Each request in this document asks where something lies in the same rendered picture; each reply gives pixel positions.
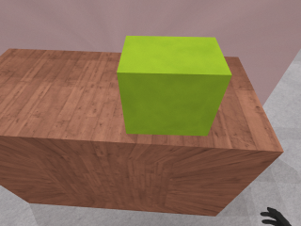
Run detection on carton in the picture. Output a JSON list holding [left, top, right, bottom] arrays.
[[117, 36, 232, 137]]

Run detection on pedestal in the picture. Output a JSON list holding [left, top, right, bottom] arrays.
[[0, 48, 284, 217]]

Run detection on robot right hand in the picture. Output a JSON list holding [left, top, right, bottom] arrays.
[[261, 207, 292, 226]]

